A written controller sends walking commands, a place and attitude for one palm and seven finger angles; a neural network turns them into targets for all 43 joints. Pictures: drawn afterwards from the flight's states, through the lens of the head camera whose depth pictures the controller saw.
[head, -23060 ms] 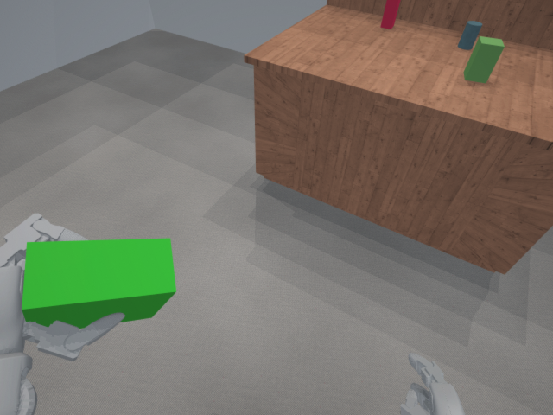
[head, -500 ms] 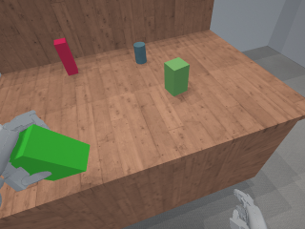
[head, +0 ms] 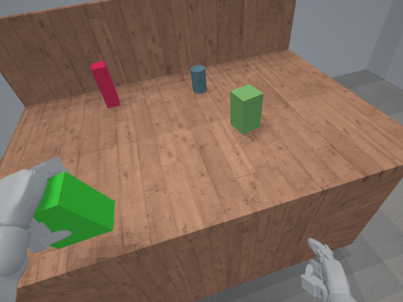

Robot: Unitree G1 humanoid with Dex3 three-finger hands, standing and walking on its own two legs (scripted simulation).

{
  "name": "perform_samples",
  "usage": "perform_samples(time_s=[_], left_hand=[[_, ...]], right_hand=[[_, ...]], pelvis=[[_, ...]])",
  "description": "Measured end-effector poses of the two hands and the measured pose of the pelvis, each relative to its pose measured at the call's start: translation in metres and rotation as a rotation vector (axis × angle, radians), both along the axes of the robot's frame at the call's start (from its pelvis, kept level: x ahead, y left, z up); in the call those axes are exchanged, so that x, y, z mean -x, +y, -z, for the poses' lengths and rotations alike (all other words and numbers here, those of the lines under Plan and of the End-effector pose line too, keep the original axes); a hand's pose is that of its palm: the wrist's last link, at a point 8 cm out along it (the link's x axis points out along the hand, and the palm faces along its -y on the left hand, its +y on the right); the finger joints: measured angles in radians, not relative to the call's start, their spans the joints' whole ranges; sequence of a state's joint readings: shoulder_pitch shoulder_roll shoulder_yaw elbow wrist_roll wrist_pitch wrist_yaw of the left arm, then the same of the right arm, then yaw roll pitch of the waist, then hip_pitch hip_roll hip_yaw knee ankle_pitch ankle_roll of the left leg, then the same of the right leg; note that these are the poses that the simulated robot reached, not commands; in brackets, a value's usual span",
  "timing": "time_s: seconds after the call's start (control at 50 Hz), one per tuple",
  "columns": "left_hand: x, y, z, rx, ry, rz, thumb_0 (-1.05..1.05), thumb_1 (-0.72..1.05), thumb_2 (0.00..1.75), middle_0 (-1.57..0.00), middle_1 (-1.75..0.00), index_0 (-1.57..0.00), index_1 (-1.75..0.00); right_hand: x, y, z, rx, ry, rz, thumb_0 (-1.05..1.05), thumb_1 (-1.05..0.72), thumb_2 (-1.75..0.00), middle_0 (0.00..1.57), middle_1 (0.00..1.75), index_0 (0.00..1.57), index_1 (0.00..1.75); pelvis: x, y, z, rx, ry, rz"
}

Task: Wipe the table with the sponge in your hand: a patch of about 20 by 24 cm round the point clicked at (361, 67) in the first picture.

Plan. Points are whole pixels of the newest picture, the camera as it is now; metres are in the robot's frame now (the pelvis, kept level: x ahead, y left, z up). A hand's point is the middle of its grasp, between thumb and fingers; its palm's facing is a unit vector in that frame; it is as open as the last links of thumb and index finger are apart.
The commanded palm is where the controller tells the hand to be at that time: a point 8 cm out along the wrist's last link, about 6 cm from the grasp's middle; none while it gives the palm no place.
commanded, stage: turn the palm down, sponge in hand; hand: left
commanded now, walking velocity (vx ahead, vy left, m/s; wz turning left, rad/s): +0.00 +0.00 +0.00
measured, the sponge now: (71, 217) +0.22 +0.28 +0.10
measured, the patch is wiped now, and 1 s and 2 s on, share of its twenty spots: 0.00 0.00 0.00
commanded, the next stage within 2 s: move the sponge above the wiping area in 0.94 s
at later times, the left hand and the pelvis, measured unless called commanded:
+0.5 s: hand (35, 208) +0.22 +0.33 +0.13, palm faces +0.09 -0.09 -0.99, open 10.3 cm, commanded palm +0.18 +0.31 +0.20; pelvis -0.01 +0.03 +0.01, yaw +0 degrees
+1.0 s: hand (43, 212) +0.21 +0.31 +0.13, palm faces +0.06 -0.06 -1.00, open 10.2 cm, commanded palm +0.18 +0.30 +0.20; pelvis -0.01 +0.02 +0.02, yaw +0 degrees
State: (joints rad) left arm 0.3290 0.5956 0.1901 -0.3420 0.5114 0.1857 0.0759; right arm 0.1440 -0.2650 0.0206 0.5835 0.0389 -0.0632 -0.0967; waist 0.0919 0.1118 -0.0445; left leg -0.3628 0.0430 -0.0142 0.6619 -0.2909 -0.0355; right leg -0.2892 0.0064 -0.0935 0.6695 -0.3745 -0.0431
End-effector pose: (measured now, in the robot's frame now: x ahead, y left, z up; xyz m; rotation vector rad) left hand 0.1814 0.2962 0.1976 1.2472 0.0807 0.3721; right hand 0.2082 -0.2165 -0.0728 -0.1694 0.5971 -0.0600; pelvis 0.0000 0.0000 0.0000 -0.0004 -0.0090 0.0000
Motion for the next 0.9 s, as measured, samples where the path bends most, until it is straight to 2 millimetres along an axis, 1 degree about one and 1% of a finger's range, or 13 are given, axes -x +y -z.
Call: perform_samples(time_s=[0.08,0.2,0.28,0.4,0.48,0.6,0.7,0.9], left_hand=[[0.0,0.008,0.004,-0.021,0.051,-0.031,-0.01,-0.51,1.03,-0.7,-1.35,-0.73,-1.34],[-0.003,0.009,0.011,-0.062,0.097,-0.004,-0.01,-0.51,1.03,-0.7,-1.35,-0.73,-1.34],[-0.006,0.014,0.01,-0.096,0.101,-0.016,-0.01,-0.51,1.03,-0.7,-1.35,-0.73,-1.34],[-0.01,0.026,0.009,-0.137,0.122,-0.073,-0.01,-0.51,1.03,-0.7,-1.35,-0.73,-1.34],[-0.011,0.028,0.012,-0.162,0.159,-0.084,-0.01,-0.51,1.03,-0.7,-1.35,-0.73,-1.34],[-0.01,0.025,0.014,-0.201,0.188,-0.078,-0.01,-0.51,1.03,-0.7,-1.35,-0.73,-1.34],[-0.008,0.023,0.012,-0.202,0.18,-0.083,-0.01,-0.51,1.03,-0.7,-1.35,-0.73,-1.34],[-0.007,0.013,0.012,-0.204,0.193,-0.078,-0.01,-0.51,1.03,-0.7,-1.35,-0.73,-1.34]], right_hand=[[-0.008,0.016,-0.006,-0.008,-0.012,-0.027,0.02,-0.91,-0.9,0.21,0.3,0.2,0.3],[-0.018,0.037,-0.014,-0.006,-0.018,-0.067,0.02,-0.91,-0.9,0.21,0.3,0.2,0.3],[-0.022,0.049,-0.017,-0.009,-0.008,-0.091,0.02,-0.91,-0.9,0.21,0.3,0.2,0.3],[-0.028,0.064,-0.02,-0.021,0.002,-0.123,0.02,-0.91,-0.9,0.21,0.3,0.2,0.3],[-0.031,0.07,-0.021,-0.027,0.005,-0.139,0.02,-0.91,-0.9,0.21,0.3,0.2,0.3],[-0.035,0.076,-0.022,-0.033,0.007,-0.159,0.02,-0.91,-0.9,0.21,0.3,0.2,0.3],[-0.035,0.075,-0.022,-0.034,0.007,-0.165,0.02,-0.91,-0.9,0.21,0.3,0.2,0.3],[-0.033,0.063,-0.023,-0.031,-0.001,-0.151,0.02,-0.91,-0.9,0.21,0.3,0.2,0.3]], pelvis=[[0.002,0.008,-0.003,0.002,-0.011,-0.002],[0.004,0.018,-0.008,0.007,-0.024,-0.004],[0.005,0.024,-0.01,0.009,-0.032,-0.003],[0.006,0.03,-0.013,0.01,-0.04,-0.003],[0.007,0.033,-0.014,0.009,-0.045,-0.002],[0.009,0.034,-0.016,0.008,-0.051,-0.002],[0.01,0.031,-0.016,0.008,-0.056,-0.003],[0.012,0.023,-0.017,0.005,-0.063,-0.001]])
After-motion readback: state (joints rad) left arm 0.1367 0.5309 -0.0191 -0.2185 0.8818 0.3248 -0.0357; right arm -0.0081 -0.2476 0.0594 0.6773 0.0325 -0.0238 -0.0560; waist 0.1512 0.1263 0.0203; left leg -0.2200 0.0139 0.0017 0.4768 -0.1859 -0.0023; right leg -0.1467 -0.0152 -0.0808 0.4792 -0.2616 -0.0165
